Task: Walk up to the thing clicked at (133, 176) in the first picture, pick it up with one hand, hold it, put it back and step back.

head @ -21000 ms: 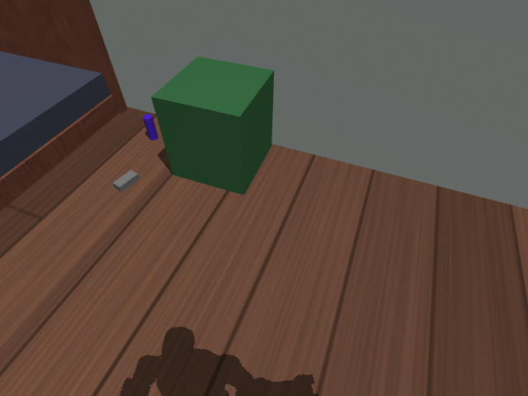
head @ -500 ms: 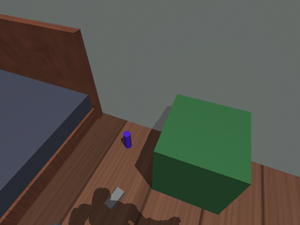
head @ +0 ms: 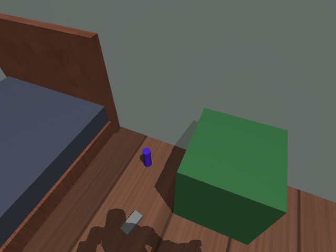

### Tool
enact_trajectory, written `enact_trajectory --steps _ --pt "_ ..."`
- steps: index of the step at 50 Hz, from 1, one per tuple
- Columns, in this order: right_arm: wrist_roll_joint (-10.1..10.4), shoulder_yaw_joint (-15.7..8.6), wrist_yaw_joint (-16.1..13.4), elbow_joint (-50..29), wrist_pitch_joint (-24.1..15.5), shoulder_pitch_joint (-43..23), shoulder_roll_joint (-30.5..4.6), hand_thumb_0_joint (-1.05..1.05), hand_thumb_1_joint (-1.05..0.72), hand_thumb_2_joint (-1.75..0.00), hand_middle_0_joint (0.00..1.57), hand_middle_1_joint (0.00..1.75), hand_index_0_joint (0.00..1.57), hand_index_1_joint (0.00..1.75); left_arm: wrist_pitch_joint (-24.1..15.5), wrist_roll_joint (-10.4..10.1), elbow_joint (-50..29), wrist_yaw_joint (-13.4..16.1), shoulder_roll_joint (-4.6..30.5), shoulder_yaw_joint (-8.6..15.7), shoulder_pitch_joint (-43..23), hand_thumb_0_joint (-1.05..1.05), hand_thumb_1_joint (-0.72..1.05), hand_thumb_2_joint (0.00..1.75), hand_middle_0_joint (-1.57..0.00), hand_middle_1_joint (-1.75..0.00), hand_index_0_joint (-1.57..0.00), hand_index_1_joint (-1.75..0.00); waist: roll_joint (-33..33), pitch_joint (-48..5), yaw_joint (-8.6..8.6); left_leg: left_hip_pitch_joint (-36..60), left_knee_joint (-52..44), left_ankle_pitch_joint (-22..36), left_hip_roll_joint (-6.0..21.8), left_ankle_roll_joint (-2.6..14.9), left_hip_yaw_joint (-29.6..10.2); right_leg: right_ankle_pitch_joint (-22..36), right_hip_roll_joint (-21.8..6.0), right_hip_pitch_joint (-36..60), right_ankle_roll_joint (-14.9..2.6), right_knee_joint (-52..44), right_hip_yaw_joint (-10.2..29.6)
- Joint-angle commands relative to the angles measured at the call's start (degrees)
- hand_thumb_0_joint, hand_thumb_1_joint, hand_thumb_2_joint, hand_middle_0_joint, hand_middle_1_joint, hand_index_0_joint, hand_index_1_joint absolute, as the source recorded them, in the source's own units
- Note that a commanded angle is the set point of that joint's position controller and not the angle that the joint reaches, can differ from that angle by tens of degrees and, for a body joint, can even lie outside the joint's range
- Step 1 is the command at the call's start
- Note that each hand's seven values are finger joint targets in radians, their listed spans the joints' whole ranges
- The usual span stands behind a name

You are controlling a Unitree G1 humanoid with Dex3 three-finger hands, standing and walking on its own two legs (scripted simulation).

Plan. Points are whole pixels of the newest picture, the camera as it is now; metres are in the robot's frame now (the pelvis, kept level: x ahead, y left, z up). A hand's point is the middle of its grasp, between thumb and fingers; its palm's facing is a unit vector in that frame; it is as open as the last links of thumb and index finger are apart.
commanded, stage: walk up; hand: left
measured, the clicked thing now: (131, 222) +0.44 +0.21 -0.76
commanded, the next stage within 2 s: stand in 0.40 s
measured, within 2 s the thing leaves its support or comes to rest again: neither
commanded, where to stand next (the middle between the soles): +0.02 -0.01 m, yaw +0 degrees
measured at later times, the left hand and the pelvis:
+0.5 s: hand out of the picture +0.09 +0.25 -0.16, palm faces +0.01 -0.94 -0.34, open 7.4 cm; pelvis +0.01 +0.00 +0.00, yaw +1 degrees
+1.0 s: hand out of the picture +0.08 +0.25 -0.15, palm faces +0.00 -0.94 -0.35, open 7.4 cm; pelvis +0.01 +0.00 +0.00, yaw +1 degrees
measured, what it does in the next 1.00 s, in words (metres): stands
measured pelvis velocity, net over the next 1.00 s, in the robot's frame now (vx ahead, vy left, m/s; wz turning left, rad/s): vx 0.01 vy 0.00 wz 0.01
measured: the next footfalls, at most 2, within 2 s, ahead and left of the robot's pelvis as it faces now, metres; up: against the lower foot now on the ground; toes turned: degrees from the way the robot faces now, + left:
none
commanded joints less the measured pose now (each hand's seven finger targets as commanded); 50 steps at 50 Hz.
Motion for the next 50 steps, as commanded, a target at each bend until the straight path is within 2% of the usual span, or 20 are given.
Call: enact_trajectory --steps 1,5,11,19,20,23,26,39,44,48,50 --pt "-0.2 -2.4 -0.8 -3.2 -1.4 -2.5 -12.4 0.0 -0.9 -0.9 0.2 0.3 0.2 0.3 -1.5 0.2 -3.9 0.6 11.9 2.1 -3.7 0.0 0.9 0.9 -0.2 -0.3 -0.2 -0.3 -0.9 -4.9 -0.08 0.1 -3.8 5.5 5.4 2.34 -4.4 2.6 -5.5 1.5 -2.05 -3.5 4.5" --pt "-0.1 -2.4 -0.8 -3.6 -1.3 -2.8 -12.1 0.0 -0.9 -0.9 0.2 0.3 0.2 0.3 -1.4 0.2 -3.9 0.7 11.8 2.3 -2.9 0.0 0.9 0.9 -0.2 -0.3 -0.2 -0.3 -0.8 -5.3 0.2 0.8 -3.3 8.3 5.5 2.31 -4.3 4.9 -5.7 1.9 -1.81 -3.1 3.9" --pt "-0.2 -2.8 -0.9 -3.5 -1.2 -2.8 -12.3 0.0 -0.9 -0.9 0.2 0.3 0.2 0.3 -1.2 0.4 -3.9 0.8 11.4 2.2 -2.9 0.0 0.9 0.9 -0.2 -0.3 -0.2 -0.3 -0.1 -4.1 -0.03 -0.6 -4.3 7.1 5.4 2.45 -4.9 4.3 -5.6 2.3 -1.73 -3.0 3.3" --pt "-0.1 -2.7 -0.9 -3.8 -1.2 -2.7 -11.8 0.0 -0.9 -0.9 0.2 0.3 0.2 0.3 -1.3 0.4 -4.2 0.8 11.4 2.4 -2.7 0.0 0.9 0.9 -0.2 -0.3 -0.2 -0.3 -0.3 -4.9 -0.06 0.2 -3.7 9.4 5.1 2.35 -4.9 5.4 -5.8 3.3 -1.55 -3.1 3.0" --pt "-0.4 -2.7 -1.0 -4.2 -1.1 -3.8 -11.9 0.0 -0.9 -0.9 0.2 0.3 0.2 0.3 -1.4 0.5 -4.3 1.0 12.0 2.2 -2.0 0.0 0.9 0.9 -0.2 -0.3 -0.2 -0.3 -0.2 -3.3 0.34 0.2 -4.0 11.1 5.8 1.8 -5.3 5.9 -6.3 1.7 -1.42 -3.2 3.8" --pt "-0.4 -2.7 -1.0 -4.3 -1.0 -3.3 -11.9 0.0 -0.9 -0.9 0.2 0.3 0.2 0.3 -1.4 0.6 -4.5 1.1 12.0 2.2 -2.2 0.0 0.9 0.9 -0.2 -0.3 -0.2 -0.3 -0.3 -4.1 0.02 0.5 -3.7 12.0 5.8 1.71 -5.0 6.9 -6.4 2.3 -1.52 -3.4 3.7" --pt "-0.3 -2.6 -0.9 -4.4 -0.9 -3.9 -12.0 0.0 -0.9 -0.9 0.2 0.3 0.2 0.3 -1.4 0.4 -4.6 1.0 11.8 2.0 -2.0 0.0 0.9 0.9 -0.2 -0.3 -0.2 -0.3 0.1 -4.3 0.08 0.7 -3.8 10.1 5.7 1.68 -5.0 5.9 -6.4 2.7 -1.51 -3.6 3.7" --pt "-0.2 -2.4 -0.8 -4.4 -0.9 -3.3 -12.1 0.0 -0.9 -0.9 0.2 0.3 0.2 0.3 -1.5 0.3 -5.0 1.0 12.3 2.0 -1.5 0.0 0.9 0.9 -0.2 -0.3 -0.2 -0.3 -0.7 -5.2 -0.02 1.8 -3.7 11.9 5.8 1.7 -4.9 8.0 -6.6 3.1 -1.56 -3.7 3.7" --pt "-0.3 -2.3 -0.9 -4.5 -0.9 -3.5 -12.2 0.0 -0.9 -0.9 0.2 0.3 0.2 0.3 -1.3 0.3 -5.1 0.9 12.1 1.9 -1.2 0.0 0.9 0.9 -0.2 -0.3 -0.2 -0.3 -0.1 -4.2 0.08 1.4 -4.2 9.0 5.7 1.5 -4.8 5.0 -6.4 1.9 -1.73 -3.9 3.8" --pt "-0.4 -2.3 -0.9 -4.4 -1.0 -2.4 -12.2 0.0 -0.9 -0.9 0.2 0.3 0.2 0.3 -1.2 0.4 -5.2 1.0 12.0 2.0 -0.9 0.0 0.9 0.9 -0.2 -0.3 -0.2 -0.3 -0.2 -5.4 0.17 1.6 -4.1 12.2 6.0 1.7 -4.7 8.2 -6.6 3.4 -1.95 -3.0 3.7" --pt "-0.3 -2.3 -0.9 -4.5 -1.1 -3.1 -12.3 0.0 -0.9 -0.9 0.2 0.3 0.2 0.3 -1.3 0.4 -5.1 0.9 12.0 1.9 -0.5 0.0 0.9 0.9 -0.2 -0.3 -0.2 -0.3 -0.1 -5.2 0.35 2.6 -3.8 12.1 6.1 1.76 -4.7 7.8 -6.6 2.7 -1.83 -3.2 3.8"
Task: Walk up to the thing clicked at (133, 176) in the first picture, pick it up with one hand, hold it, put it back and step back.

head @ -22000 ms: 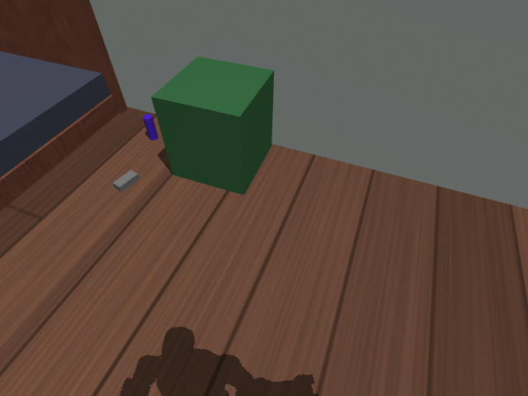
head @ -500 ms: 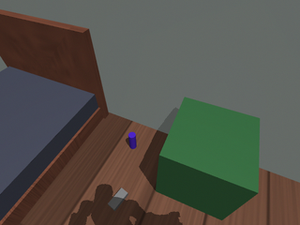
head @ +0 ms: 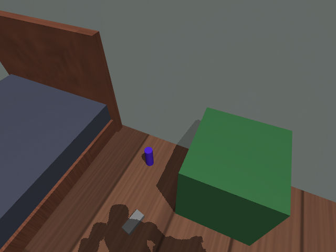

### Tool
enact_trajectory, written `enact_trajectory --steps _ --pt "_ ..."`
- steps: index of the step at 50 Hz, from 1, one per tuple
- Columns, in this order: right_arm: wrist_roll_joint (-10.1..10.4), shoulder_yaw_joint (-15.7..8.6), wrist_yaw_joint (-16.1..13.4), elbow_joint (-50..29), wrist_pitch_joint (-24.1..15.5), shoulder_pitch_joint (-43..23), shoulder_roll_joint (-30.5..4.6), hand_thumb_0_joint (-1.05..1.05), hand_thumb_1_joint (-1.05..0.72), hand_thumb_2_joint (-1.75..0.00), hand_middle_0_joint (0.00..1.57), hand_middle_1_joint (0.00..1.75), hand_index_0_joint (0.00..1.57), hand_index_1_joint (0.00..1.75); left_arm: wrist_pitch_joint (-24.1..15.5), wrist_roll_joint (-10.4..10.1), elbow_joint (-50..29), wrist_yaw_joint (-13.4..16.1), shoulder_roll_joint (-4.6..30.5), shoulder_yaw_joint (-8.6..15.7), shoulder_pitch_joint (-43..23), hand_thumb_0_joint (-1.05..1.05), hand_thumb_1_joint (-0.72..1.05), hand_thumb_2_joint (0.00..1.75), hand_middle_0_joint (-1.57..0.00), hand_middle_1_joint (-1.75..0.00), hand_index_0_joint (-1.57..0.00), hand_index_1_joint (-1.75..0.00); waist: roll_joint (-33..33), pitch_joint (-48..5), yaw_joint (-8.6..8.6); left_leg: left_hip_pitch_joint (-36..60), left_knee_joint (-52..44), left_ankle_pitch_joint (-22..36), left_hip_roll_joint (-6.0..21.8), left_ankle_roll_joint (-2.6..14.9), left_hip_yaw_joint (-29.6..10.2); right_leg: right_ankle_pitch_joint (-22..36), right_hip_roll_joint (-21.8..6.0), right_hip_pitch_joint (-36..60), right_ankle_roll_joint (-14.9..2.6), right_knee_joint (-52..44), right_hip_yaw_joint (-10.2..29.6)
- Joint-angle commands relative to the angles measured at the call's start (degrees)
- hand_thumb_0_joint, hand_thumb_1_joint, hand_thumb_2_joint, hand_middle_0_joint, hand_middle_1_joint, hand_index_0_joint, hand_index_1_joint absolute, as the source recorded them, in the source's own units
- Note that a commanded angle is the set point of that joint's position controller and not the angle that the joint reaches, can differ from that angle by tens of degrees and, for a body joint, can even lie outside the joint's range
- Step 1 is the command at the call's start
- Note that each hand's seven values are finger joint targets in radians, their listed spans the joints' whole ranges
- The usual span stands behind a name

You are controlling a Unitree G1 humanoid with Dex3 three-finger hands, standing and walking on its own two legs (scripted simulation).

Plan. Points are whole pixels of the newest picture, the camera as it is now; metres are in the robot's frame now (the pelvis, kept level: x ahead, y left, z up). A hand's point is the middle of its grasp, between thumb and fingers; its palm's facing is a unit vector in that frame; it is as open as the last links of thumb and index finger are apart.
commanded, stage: stand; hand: left
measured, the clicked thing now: (133, 222) +0.43 +0.20 -0.76
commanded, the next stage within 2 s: none
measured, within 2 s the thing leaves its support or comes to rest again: neither
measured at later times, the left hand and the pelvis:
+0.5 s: hand out of the picture +0.07 +0.25 -0.16, palm faces -0.01 -0.94 -0.34, open 7.4 cm; pelvis +0.00 +0.00 +0.00, yaw +0 degrees
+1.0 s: hand out of the picture +0.06 +0.25 -0.16, palm faces -0.02 -0.94 -0.35, open 7.4 cm; pelvis -0.01 +0.00 +0.00, yaw +0 degrees
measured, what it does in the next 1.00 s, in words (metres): stands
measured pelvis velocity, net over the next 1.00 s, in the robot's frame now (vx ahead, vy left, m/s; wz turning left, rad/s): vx -0.01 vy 0.00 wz -0.01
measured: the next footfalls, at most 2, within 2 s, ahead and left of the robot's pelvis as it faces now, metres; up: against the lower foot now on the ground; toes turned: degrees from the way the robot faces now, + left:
none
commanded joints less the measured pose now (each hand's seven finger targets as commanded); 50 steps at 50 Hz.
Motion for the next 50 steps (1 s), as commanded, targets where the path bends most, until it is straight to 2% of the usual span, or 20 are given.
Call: enact_trajectory --steps 1,14,16,21,35,43,50 --pt "0.0 -2.3 -0.7 -3.6 -1.5 -2.4 -11.7 0.0 -0.9 -0.9 0.2 0.3 0.2 0.3 -1.2 0.1 -3.2 0.7 12.5 2.2 -1.6 0.0 0.9 0.9 -0.2 -0.3 -0.2 -0.3 -0.7 -5.7 0.2 1.1 -1.8 12.2 6.6 1.85 -4.1 8.6 -6.2 2.0 -1.85 -1.9 4.5" --pt "-0.1 -2.4 -0.7 -4.1 -1.2 -1.3 -11.9 0.0 -0.9 -0.9 0.2 0.3 0.2 0.3 -1.3 0.2 -3.8 0.7 12.5 2.3 -1.3 0.0 0.9 0.9 -0.2 -0.3 -0.2 -0.3 -1.0 -4.6 -0.11 0.9 -1.6 9.5 6.3 2.1 -3.6 7.8 -6.2 1.2 -2.11 -2.9 4.9" --pt "-0.2 -2.4 -0.7 -4.2 -1.3 -2.3 -11.9 0.0 -0.9 -0.9 0.2 0.3 0.2 0.3 -1.3 0.2 -3.7 0.7 12.6 2.3 -0.8 0.0 0.9 0.9 -0.2 -0.3 -0.2 -0.3 -0.4 -4.3 0.33 1.3 -2.0 9.7 6.4 2.03 -3.9 7.0 -6.0 0.6 -2.01 -2.6 4.7" --pt "-0.1 -2.3 -0.6 -4.2 -1.2 -1.5 -11.7 0.0 -0.9 -0.9 0.2 0.3 0.2 0.3 -1.3 0.2 -3.7 0.6 12.6 2.3 -0.7 0.0 0.9 0.9 -0.2 -0.3 -0.2 -0.3 -1.0 -3.5 0.06 0.8 -2.2 7.0 6.3 2.17 -3.8 4.8 -5.9 0.1 -2.06 -3.2 5.1" --pt "-0.2 -2.3 -0.7 -4.3 -1.3 -0.7 -11.9 0.0 -0.9 -0.9 0.2 0.3 0.2 0.3 -1.2 0.2 -3.9 0.5 12.5 2.4 -0.6 0.0 0.9 0.9 -0.2 -0.3 -0.2 -0.3 -0.1 -3.1 0.2 -0.6 -2.8 6.2 6.2 2.13 -4.1 4.0 -5.8 0.6 -2.15 -3.0 5.2" --pt "-0.1 -2.4 -0.6 -4.2 -1.2 -0.5 -12.3 0.0 -0.9 -0.9 0.2 0.3 0.2 0.3 -1.1 0.3 -3.7 0.4 12.3 2.2 0.1 0.0 0.9 0.9 -0.2 -0.3 -0.2 -0.3 -0.9 -2.0 0.15 -0.5 -3.0 3.0 6.1 2.13 -4.5 0.3 -5.5 -1.5 -2.05 -3.6 5.2" --pt "-0.2 -2.5 -0.6 -4.4 -1.2 -0.6 -12.1 0.0 -0.9 -0.9 0.2 0.3 0.2 0.3 -1.4 0.2 -4.2 0.6 12.9 2.3 -0.1 0.0 0.9 0.9 -0.2 -0.3 -0.2 -0.3 -0.7 -4.5 0.03 0.9 -1.4 8.5 6.4 2.21 -4.1 6.2 -6.0 0.0 -2.08 -2.8 5.4"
